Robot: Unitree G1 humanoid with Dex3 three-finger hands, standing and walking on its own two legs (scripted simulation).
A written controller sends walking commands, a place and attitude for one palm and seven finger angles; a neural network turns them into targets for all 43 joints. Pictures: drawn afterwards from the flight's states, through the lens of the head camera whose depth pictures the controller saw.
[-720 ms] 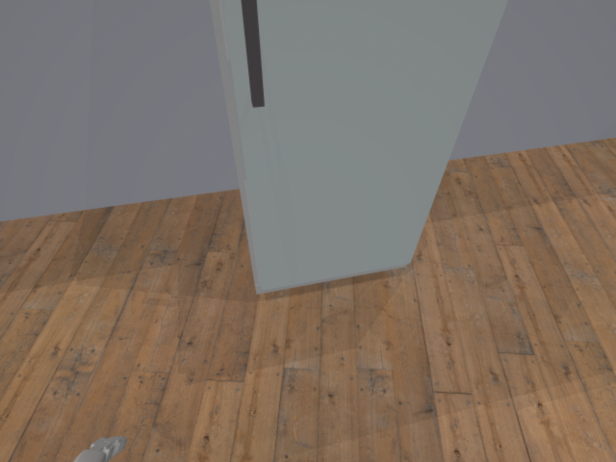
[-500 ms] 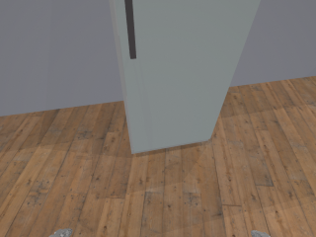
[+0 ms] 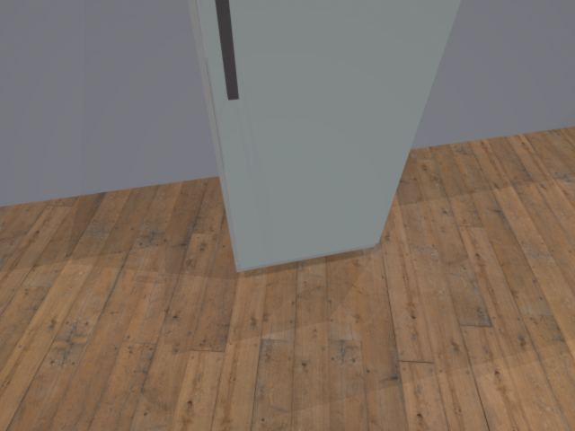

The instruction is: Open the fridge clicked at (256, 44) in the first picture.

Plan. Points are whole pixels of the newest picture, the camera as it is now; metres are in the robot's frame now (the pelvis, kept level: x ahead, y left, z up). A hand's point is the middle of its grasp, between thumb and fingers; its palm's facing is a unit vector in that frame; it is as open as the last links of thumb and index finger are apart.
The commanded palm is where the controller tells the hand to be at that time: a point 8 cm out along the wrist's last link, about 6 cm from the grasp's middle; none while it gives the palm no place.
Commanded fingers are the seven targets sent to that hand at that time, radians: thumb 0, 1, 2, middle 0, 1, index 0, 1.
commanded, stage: stand and wait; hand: left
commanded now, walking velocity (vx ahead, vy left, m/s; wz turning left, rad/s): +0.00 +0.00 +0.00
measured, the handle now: (224, 27) +0.78 +0.18 +0.21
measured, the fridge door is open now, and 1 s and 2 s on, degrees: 0 0 0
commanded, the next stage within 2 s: look at it before walking up in 0.32 s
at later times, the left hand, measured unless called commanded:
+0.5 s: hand out of the picture +0.08 +0.23 -0.15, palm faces -0.02 -0.95 -0.32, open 7.4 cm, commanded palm none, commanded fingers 0.00 0.90 0.90 -0.20 -0.30 -0.20 -0.30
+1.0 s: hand out of the picture +0.07 +0.24 -0.15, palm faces -0.02 -0.94 -0.33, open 7.4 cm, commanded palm none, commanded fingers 0.00 0.90 0.90 -0.20 -0.30 -0.20 -0.30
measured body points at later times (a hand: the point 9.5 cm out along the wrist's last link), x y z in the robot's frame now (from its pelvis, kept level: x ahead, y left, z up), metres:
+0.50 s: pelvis +0.00 -0.01 +0.00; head +0.01 -0.01 +0.45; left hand +0.08 +0.28 -0.13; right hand +0.08 -0.30 -0.13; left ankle +0.00 +0.12 -0.74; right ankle +0.00 -0.13 -0.74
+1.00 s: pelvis +0.01 +0.00 +0.00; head +0.01 +0.00 +0.45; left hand +0.08 +0.29 -0.13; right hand +0.09 -0.30 -0.13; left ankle +0.00 +0.12 -0.74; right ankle +0.00 -0.13 -0.74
